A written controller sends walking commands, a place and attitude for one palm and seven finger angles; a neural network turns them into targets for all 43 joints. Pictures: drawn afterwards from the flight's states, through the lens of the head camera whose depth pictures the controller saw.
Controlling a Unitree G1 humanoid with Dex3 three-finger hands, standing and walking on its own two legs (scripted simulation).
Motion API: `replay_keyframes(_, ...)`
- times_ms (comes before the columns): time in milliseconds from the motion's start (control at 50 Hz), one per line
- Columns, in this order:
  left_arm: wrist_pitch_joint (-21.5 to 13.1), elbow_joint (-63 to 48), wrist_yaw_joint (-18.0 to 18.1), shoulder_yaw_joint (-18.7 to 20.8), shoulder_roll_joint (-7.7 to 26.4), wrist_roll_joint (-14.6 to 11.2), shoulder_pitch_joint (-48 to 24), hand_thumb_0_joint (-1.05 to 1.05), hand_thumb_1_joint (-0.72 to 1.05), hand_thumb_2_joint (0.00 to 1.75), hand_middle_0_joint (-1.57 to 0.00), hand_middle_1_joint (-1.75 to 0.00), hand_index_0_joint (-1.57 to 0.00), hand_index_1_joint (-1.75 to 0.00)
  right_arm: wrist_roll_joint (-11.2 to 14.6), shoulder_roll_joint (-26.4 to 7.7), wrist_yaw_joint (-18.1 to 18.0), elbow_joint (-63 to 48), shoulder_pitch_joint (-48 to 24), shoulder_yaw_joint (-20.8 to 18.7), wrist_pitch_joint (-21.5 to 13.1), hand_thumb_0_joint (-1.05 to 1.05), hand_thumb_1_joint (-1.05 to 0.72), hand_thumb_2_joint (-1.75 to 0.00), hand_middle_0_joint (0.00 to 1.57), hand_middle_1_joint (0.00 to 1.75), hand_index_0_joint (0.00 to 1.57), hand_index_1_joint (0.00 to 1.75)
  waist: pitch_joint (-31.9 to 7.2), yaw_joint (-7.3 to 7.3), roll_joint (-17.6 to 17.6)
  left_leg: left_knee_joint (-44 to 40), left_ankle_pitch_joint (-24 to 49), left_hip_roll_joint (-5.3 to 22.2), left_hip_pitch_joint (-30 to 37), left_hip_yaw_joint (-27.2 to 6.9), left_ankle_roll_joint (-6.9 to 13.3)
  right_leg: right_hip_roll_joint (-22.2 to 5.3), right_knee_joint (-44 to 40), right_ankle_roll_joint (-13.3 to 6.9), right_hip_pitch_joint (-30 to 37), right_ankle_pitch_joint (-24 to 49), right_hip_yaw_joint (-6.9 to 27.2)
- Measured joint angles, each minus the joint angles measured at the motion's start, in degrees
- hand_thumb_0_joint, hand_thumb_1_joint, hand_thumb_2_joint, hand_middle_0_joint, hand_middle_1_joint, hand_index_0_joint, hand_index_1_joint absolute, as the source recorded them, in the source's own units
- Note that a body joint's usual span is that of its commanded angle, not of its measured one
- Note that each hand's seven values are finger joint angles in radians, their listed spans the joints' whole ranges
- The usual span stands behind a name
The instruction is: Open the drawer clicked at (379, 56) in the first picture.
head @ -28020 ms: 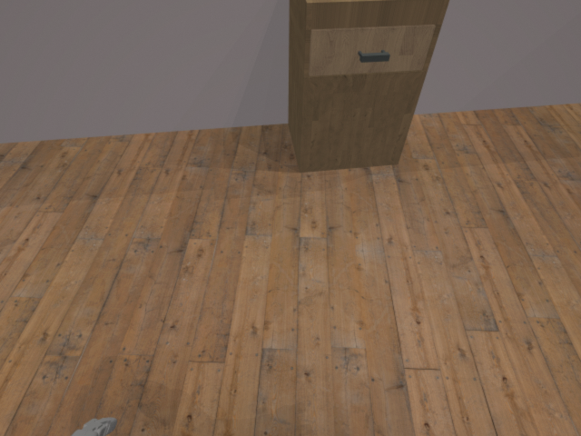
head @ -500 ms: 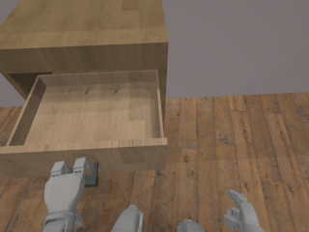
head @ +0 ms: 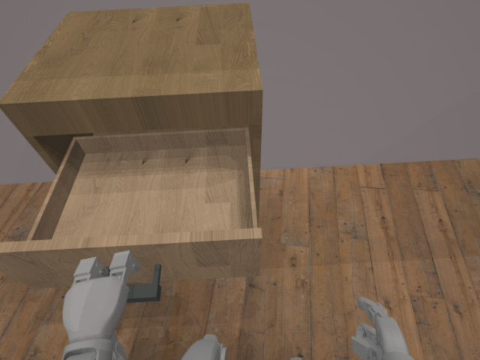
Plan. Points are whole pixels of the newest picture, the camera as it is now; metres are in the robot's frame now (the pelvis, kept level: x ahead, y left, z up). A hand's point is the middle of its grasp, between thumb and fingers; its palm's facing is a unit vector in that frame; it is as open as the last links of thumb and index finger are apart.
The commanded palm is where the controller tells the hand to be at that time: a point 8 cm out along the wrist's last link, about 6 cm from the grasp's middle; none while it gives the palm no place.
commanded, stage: lift the hand off the handle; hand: left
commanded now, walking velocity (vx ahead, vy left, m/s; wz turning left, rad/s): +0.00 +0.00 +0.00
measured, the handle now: (130, 282) +0.26 +0.24 -0.07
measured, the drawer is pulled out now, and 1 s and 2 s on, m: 0.29 0.29 0.29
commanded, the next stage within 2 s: draw the hand back to the body in 1.48 s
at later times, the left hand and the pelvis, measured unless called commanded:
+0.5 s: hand (107, 297) +0.21 +0.23 +0.01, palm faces -0.01 -0.08 -1.00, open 13.8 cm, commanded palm +0.19 +0.23 +0.07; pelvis +0.01 -0.01 +0.02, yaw +0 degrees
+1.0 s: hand (98, 288) +0.22 +0.23 +0.04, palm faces +0.01 -0.09 -1.00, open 13.8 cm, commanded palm +0.20 +0.23 +0.11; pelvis +0.02 -0.01 +0.03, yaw +0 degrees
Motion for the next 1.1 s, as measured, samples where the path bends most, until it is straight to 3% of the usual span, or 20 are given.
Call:
replay_keyframes(120, -0.83, -1.15, 0.18, 0.10, 0.12, 0.47, 0.07, 0.00, -0.49, 0.30, -0.32, -1.21, -0.32, -1.20, -0.11, -0.05, 0.34, -0.46, -0.07, -0.10, 0.09, 0.01, -0.90, -0.90, 0.20, 0.30, 0.20, 0.30, 0.22, 0.37, 0.19, -0.44, 0.17, -0.08, 0.86, -0.10, -0.09, -0.08, -0.35, -0.11, 0.86, 0.08, -0.11)
replay_keyframes(320, 1.20, -2.00, -2.30, 0.24, 0.58, -1.01, -0.58, 0.00, -0.49, 0.30, -0.32, -1.21, -0.31, -1.20, 0.67, 0.01, 0.15, -0.55, 0.36, 0.36, 0.48, 0.01, -0.91, -0.90, 0.20, 0.30, 0.20, 0.30, 0.93, 0.30, 0.35, -3.61, 1.22, 0.00, 4.47, 0.02, -0.30, -0.08, -3.25, -0.35, 4.19, 1.17, 0.06)
replay_keyframes(560, -1.06, -4.47, -4.22, 2.02, 2.02, -2.10, 1.81, 0.00, -0.48, 0.30, -0.32, -1.21, -0.32, -1.21, 0.78, -0.77, 0.49, -0.75, 1.26, -0.40, 0.02, 0.01, -0.91, -0.90, 0.20, 0.30, 0.20, 0.30, 1.33, -0.05, 0.43, -6.52, 1.85, 0.25, 7.58, 0.38, -0.51, 0.06, -6.07, -0.56, 7.02, 2.00, 0.47)
replay_keyframes(1100, -1.19, -10.92, -8.95, 3.45, 3.69, -4.51, 4.75, 0.00, -0.49, 0.30, -0.32, -1.21, -0.31, -1.20, 1.52, -0.45, 1.50, -1.54, 0.93, 0.01, -0.35, 0.01, -0.91, -0.90, 0.20, 0.30, 0.20, 0.30, 2.08, 1.09, 0.86, -11.71, 2.85, 0.09, 14.31, 0.64, -0.46, -0.27, -11.51, -0.57, 13.74, 3.29, 0.77)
